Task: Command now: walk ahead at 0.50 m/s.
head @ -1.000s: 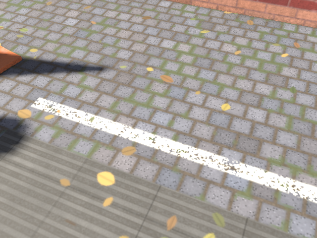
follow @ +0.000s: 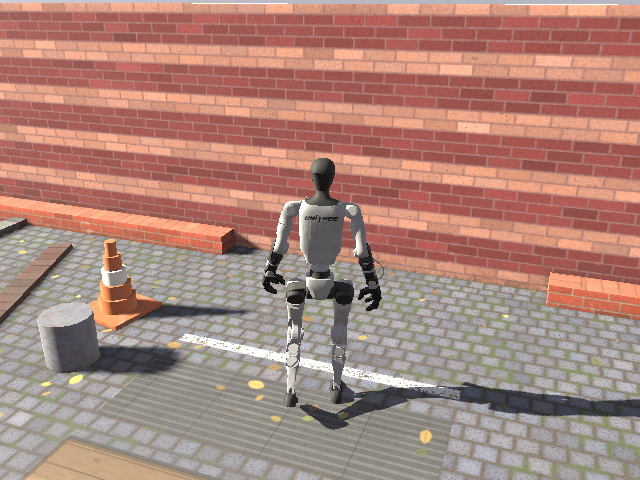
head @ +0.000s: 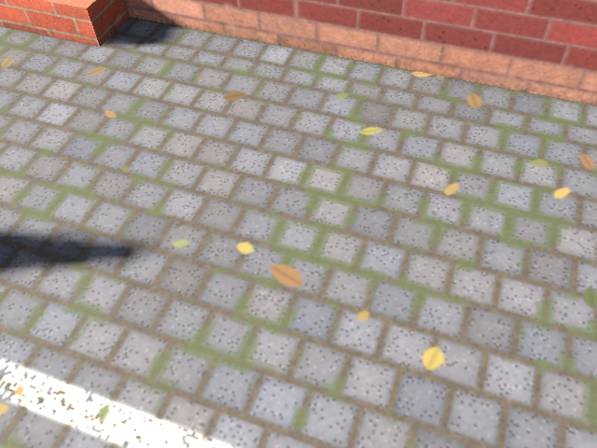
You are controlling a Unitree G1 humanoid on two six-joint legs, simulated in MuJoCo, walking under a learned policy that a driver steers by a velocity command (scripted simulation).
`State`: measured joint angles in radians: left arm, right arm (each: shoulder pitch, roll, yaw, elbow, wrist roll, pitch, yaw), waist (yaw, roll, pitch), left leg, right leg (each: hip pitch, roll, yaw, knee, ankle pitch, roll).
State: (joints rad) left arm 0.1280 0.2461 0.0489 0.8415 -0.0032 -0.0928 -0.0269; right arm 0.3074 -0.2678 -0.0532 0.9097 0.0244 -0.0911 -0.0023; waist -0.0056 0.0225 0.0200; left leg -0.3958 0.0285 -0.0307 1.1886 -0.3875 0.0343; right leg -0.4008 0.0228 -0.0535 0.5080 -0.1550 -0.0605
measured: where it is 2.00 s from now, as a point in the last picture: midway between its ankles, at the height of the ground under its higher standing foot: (370, 302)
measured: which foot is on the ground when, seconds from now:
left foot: up 0.00-0.40, down 0.42-0.98, up 1.00-1.00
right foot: down 0.00-0.44, up 0.46-0.94, down 0.96-1.00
